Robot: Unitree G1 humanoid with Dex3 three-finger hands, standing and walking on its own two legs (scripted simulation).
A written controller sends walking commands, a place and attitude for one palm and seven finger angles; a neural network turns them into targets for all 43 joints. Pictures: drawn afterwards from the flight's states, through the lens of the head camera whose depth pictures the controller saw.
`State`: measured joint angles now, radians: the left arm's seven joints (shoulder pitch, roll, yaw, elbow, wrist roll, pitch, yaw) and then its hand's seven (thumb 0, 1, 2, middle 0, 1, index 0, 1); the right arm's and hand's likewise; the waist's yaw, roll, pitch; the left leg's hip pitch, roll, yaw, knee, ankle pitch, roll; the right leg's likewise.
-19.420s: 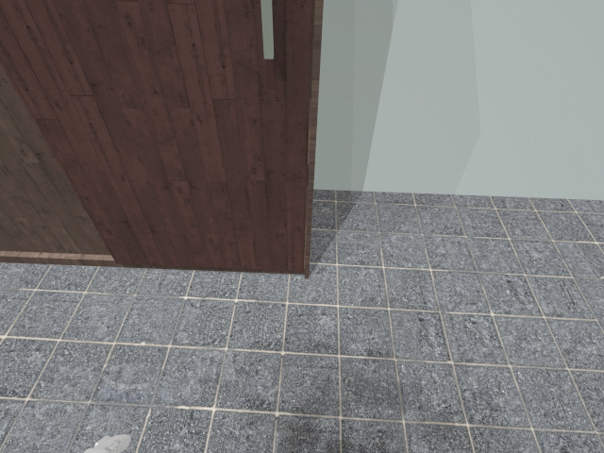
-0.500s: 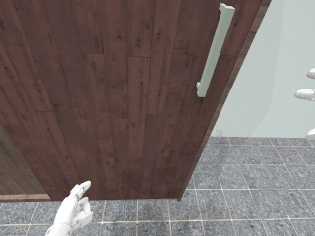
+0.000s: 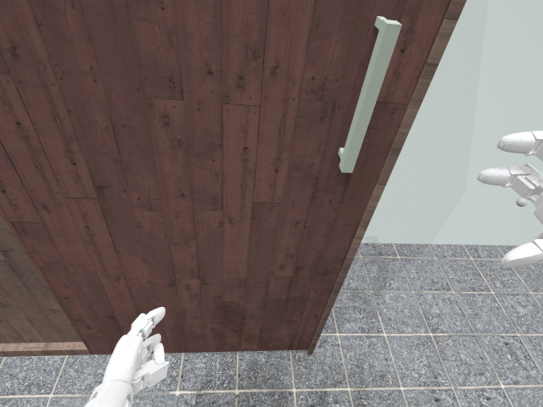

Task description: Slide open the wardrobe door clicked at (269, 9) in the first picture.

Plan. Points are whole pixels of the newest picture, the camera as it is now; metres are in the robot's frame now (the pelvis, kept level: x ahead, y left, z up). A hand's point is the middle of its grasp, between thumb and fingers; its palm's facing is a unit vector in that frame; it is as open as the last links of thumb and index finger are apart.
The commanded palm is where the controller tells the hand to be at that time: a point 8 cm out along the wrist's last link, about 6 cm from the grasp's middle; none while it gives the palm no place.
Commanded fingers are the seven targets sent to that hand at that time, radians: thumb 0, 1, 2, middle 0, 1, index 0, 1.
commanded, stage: move the hooked fingers beside the handle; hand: right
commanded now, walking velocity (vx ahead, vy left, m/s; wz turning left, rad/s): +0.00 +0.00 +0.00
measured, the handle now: (362, 101) +0.50 -0.12 +0.26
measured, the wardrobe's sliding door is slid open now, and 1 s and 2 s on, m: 0.00 0.00 0.00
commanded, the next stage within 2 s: none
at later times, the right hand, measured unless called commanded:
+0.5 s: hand (493, 160) +0.35 -0.26 +0.26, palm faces +0.04 +1.00 -0.09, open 14.0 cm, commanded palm +0.31 -0.30 +0.27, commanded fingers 0.00 0.50 -0.30 0.30 1.20 0.30 1.20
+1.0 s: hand (445, 147) +0.39 -0.22 +0.26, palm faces -0.03 +1.00 -0.07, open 14.0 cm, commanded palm +0.36 -0.26 +0.26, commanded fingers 0.00 0.50 -0.30 0.30 1.20 0.30 1.20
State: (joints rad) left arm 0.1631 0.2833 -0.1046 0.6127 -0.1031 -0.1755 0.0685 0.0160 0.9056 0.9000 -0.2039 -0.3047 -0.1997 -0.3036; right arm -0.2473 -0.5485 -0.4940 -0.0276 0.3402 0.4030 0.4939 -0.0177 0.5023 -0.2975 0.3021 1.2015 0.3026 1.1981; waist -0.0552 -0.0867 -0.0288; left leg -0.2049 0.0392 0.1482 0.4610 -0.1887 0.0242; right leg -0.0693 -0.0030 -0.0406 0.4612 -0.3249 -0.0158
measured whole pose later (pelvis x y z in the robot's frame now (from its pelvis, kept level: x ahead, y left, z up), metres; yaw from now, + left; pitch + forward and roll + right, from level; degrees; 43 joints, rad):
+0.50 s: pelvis +0.01 -0.01 +0.00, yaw +1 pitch -2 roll +0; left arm 0.18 0.28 -0.10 0.62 -0.11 -0.15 0.06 0.01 0.91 0.90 -0.20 -0.30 -0.20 -0.30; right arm -0.48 -0.56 -0.45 0.22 0.27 0.42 0.39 -0.02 0.50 -0.30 0.31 1.20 0.31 1.20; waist -0.02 -0.07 -0.04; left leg -0.23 0.04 0.13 0.45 -0.18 0.02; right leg -0.08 0.00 -0.06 0.43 -0.32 -0.02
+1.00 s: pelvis +0.02 -0.01 +0.00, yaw +0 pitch +0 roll +0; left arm 0.17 0.26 -0.09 0.62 -0.10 -0.11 0.07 0.01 0.91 0.90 -0.20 -0.30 -0.20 -0.30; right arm -0.57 -0.43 -0.33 0.23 0.24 0.40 0.31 -0.02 0.50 -0.30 0.30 1.20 0.30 1.20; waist -0.03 -0.07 -0.04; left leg -0.23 0.05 0.14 0.43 -0.19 0.01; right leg -0.08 0.01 -0.05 0.40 -0.32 -0.03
